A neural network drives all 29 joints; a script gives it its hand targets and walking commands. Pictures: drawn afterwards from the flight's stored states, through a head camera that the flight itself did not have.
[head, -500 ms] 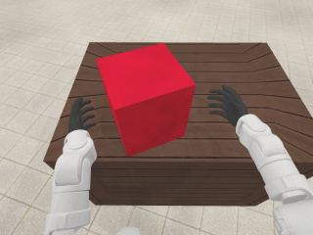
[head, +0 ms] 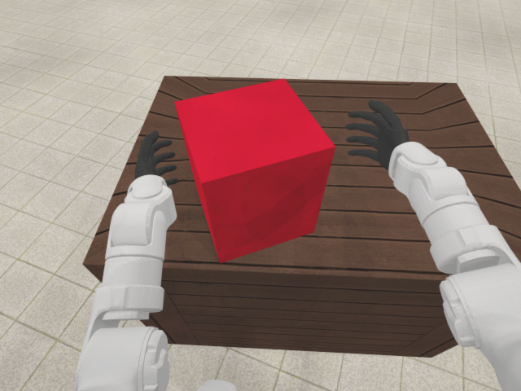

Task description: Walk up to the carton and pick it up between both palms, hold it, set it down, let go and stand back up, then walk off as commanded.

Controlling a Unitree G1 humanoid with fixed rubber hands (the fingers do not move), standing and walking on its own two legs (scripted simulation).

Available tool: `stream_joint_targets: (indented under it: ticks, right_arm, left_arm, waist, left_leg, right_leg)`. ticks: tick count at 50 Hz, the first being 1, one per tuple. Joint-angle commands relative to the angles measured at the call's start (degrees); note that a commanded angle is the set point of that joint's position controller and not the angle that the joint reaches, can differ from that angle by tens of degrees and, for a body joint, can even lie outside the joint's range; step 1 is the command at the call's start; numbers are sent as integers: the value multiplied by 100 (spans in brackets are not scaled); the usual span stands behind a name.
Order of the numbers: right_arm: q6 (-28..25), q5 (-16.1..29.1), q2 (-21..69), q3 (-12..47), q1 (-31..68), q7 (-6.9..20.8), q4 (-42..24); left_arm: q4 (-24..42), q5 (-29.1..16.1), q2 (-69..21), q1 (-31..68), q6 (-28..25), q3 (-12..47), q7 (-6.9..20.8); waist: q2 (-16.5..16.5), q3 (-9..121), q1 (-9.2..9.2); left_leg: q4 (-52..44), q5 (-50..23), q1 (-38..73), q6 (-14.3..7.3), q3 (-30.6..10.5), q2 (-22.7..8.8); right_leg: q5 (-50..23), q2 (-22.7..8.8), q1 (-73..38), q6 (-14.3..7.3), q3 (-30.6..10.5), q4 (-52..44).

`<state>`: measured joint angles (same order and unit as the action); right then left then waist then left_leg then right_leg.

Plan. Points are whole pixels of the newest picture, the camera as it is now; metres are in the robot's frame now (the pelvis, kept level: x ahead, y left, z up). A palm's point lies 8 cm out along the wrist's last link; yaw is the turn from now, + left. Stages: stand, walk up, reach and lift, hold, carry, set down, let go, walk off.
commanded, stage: reach and lift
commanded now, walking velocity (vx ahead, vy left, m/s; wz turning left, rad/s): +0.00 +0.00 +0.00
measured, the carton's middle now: (251, 173) +0.47 +0.12 +0.02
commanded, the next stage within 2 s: none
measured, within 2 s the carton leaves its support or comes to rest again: neither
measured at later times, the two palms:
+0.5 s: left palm (153, 153) +0.38 +0.25 +0.14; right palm (376, 115) +0.49 -0.08 +0.16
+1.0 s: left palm (158, 174) +0.39 +0.27 +0.07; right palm (371, 126) +0.52 -0.09 +0.12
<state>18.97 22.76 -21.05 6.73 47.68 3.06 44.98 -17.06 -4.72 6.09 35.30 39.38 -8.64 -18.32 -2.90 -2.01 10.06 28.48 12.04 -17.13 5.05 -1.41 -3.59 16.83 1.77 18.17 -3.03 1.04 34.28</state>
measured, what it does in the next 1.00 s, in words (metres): stands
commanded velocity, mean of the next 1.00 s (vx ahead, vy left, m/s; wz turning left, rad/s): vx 0.00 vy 0.00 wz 0.00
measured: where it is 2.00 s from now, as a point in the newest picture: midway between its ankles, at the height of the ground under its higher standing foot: outside the picture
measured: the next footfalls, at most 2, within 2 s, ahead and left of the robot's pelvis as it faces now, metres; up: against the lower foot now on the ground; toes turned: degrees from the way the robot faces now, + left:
none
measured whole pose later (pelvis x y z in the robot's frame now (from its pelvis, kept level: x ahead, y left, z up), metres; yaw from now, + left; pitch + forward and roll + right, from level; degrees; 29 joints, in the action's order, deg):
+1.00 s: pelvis +0.02 +0.00 +0.00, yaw +0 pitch +11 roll +1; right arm 4.1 25.7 -21.1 12.4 62.4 2.5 72.1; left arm -53.9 -5.2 6.5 47.4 8.8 -9.7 -15.2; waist -2.7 4.9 13.6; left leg 29.6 12.9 -28.1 5.3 -1.5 -3.9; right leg 17.1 2.1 28.6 -3.1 1.0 34.3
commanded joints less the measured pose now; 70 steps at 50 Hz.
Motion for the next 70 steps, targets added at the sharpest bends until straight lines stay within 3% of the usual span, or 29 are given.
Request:
stream_joint_targets:
  ticks: [1, 2, 3, 4, 7, 16, 20, 22, 23, 26, 30, 31, 34, 36, 39, 40, 42, 44, 45, 47, 49, 55, 56, 57, 63, 65, 66, 67, 70]
  right_arm:
    - [-463, 368, -1903, -330, 4138, -65, -899]
    - [-500, 352, -1826, -283, 4398, -64, -900]
    - [-491, 450, -1825, -244, 3873, -71, -841]
    - [-443, 363, -1764, -334, 4083, -88, -151]
    - [-443, 495, -1843, -77, 4569, -83, -197]
    - [-628, 591, -1794, -31, 4792, -220, -49]
    - [-615, 743, -1745, 174, 5120, -182, 405]
    - [-662, 787, -1767, 34, 5249, -166, 315]
    - [-714, 793, -1712, 141, 5297, -208, 123]
    - [-781, 663, -1653, 125, 5587, -211, 303]
    - [-846, 595, -1591, 46, 5349, -221, 742]
    - [-877, 732, -1636, 275, 5367, -187, 581]
    - [-908, 648, -1393, 448, 5155, -198, 1093]
    - [-1076, 615, -1200, 371, 5190, -230, 1359]
    - [-1326, 585, -1063, 331, 4965, -208, 1761]
    - [-1391, 609, -937, 465, 4925, -193, 1678]
    - [-1603, 567, -871, 400, 4995, -208, 1520]
    - [-1737, 483, -899, 299, 5029, -187, 1677]
    - [-1774, 441, -776, 381, 5047, -179, 1688]
    - [-1863, 351, -737, 294, 4836, -165, 2092]
    - [-2031, 437, -747, 423, 4861, -142, 2051]
    - [-2656, 254, -652, 357, 4519, -42, 2101]
    - [-2807, 214, -524, 459, 4561, -21, 1869]
    - [-2941, 218, -626, 302, 4361, -10, 1986]
    - [-3010, 2, -668, 245, 4382, 67, 2239]
    - [-3153, -12, -443, 475, 4336, 104, 1739]
    - [-3270, -108, -454, 200, 4341, 91, 1656]
    - [-3340, -115, -325, 403, 4290, 93, 1536]
    - [-3318, -317, -172, 234, 4001, 89, 1730]
  left_arm:
    - [1140, -678, 1233, 3720, -656, -164, -180]
    - [870, -696, 1416, 3840, -777, -322, -156]
    - [1374, -483, 1281, 3580, -676, -394, -196]
    - [786, -450, 1145, 3847, -708, -265, -141]
    - [413, -462, 1359, 4039, -697, -305, -101]
    - [332, -516, 1472, 4380, -881, -378, -2]
    - [-20, -480, 1569, 4579, -1073, -586, 38]
    - [-44, -501, 1461, 4728, -1089, -311, 27]
    - [-102, -572, 1637, 4727, -1179, -469, 22]
    - [-678, -677, 1559, 4854, -1403, -378, 99]
    - [-760, -592, 1404, 4925, -1615, -376, 119]
    - [-677, -664, 1572, 4831, -1676, -381, 137]
    - [-1141, -474, 1429, 4662, -1893, -473, 230]
    - [-1624, -536, 1425, 4738, -2209, -406, 297]
    - [-1897, -255, 1251, 4596, -2630, -419, 331]
    - [-1998, -379, 1314, 4519, -2719, -476, 338]
    - [-1773, -403, 1092, 4589, -3014, -351, 313]
    - [-2021, -473, 1067, 4702, -3259, -203, 309]
    - [-2222, -616, 1197, 4645, -3392, -155, 363]
    - [-2790, -598, 1113, 4413, -3560, -114, 423]
    - [-3016, -575, 1087, 4177, -3807, -172, 483]
    - [-2839, -554, 1056, 3939, -4582, -200, 663]
    - [-2716, -507, 984, 3932, -4745, -188, 658]
    - [-2601, -446, 912, 3899, -4837, -318, 671]
    - [-2837, -276, 557, 3639, -4842, -317, 689]
    - [-2681, -310, 413, 3159, -4964, -455, 719]
    - [-2237, -368, 193, 3389, -5005, -246, 762]
    - [-2334, -254, 246, 3187, -5023, -348, 766]
    - [-2422, -84, 204, 3094, -5023, -722, 824]
  waist:
    - [320, 4181, 460]
    - [172, 4214, 600]
    - [371, 4377, 538]
    - [530, 3780, 386]
    - [399, 3790, 552]
    - [237, 4405, 415]
    - [257, 4208, 649]
    - [506, 4472, 473]
    - [395, 4677, 678]
    - [148, 4614, 579]
    - [362, 4633, 466]
    - [198, 4718, 607]
    - [246, 4376, 717]
    - [94, 4447, 598]
    - [524, 4410, 702]
    - [214, 4392, 785]
    - [386, 4413, 654]
    - [413, 4875, 654]
    - [36, 4803, 589]
    - [166, 4794, 563]
    - [170, 4951, 817]
    - [-193, 5668, 606]
    - [-6, 5973, 797]
    - [53, 6158, 680]
    - [19, 6511, 730]
    - [-414, 6755, 957]
    - [-242, 6980, 574]
    - [-298, 6939, 840]
    - [-380, 6745, 811]
  left_leg:
    - [-123, -1242, -652, -197, 511, 337]
    - [-76, -1148, -912, -227, 466, 320]
    - [-101, -1643, -737, -173, 543, 337]
    - [-157, -1428, -769, -100, 538, 348]
    - [-124, -1413, -929, -167, 551, 353]
    - [54, -1885, -1155, -64, 508, 414]
    - [-144, -1962, -1261, -91, 549, 414]
    - [-75, -2193, -1076, 0, 543, 418]
    - [-32, -2047, -1273, -65, 586, 493]
    - [-128, -1754, -1592, -88, 552, 444]
    - [-87, -2185, -1350, -9, 585, 467]
    - [-99, -2120, -1408, -18, 551, 466]
    - [-140, -1980, -1593, -61, 596, 469]
    - [-167, -1740, -1844, -57, 563, 500]
    - [-47, -1798, -1877, -5, 592, 442]
    - [-51, -1924, -1847, -52, 590, 427]
    - [67, -2028, -1864, -10, 523, 406]
    - [205, -2089, -1910, -17, 576, 388]
    - [228, -1968, -2060, -74, 597, 397]
    - [260, -1873, -2062, -66, 624, 415]
    - [290, -1967, -2204, -100, 653, 371]
    - [540, -2560, -2327, -36, 704, 357]
    - [565, -2731, -2394, -18, 665, 362]
    - [652, -2811, -2251, -23, 721, 365]
    - [633, -3054, -2289, -4, 824, 366]
    - [569, -3335, -2748, -24, 877, 429]
    - [559, -3484, -2479, -27, 774, 399]
    - [479, -3343, -2758, -51, 823, 436]
    - [377, -3001, -2838, -67, 758, 374]
  right_leg:
    - [-1643, 142, -1333, 180, -457, -805]
    - [-1597, 104, -1376, 215, -444, -736]
    - [-2352, 118, -1658, 210, -435, -708]
    - [-1904, 109, -1409, 177, -417, -833]
    - [-2024, 127, -1502, 214, -453, -771]
    - [-3546, 15, -1997, 358, -471, -606]
    - [-3474, 26, -1988, 373, -488, -634]
    - [-3246, 118, -1859, 255, -404, -714]
    - [-3331, 94, -2042, 287, -524, -670]
    - [-3577, -18, -2033, 396, -471, -591]
    - [-3869, 52, -1949, 339, -423, -559]
    - [-4044, 23, -2055, 423, -450, -540]
    - [-4040, -29, -2140, 441, -476, -483]
    - [-3996, -56, -2022, 458, -454, -492]
    - [-3749, -82, -1781, 440, -471, -404]
    - [-3723, -25, -1821, 467, -466, -443]
    - [-3741, -42, -1737, 424, -399, -307]
    - [-3241, 58, -1413, 349, -388, -282]
    - [-3183, 34, -1416, 367, -416, -329]
    - [-2793, 94, -1085, 318, -383, -351]
    - [-3204, -15, -1243, 416, -398, -211]
    - [-3895, 8, -1325, 479, -274, 105]
    - [-4173, -8, -1339, 492, -267, 209]
    - [-4387, -42, -1130, 497, -280, 201]
    - [-4278, 66, -1086, 416, -183, 102]
    - [-5176, -3, -1552, 450, -211, 332]
    - [-5439, 9, -1469, 519, -122, 357]
    - [-5548, -50, -1643, 480, -218, 332]
    - [-5670, -146, -1654, 634, -157, 341]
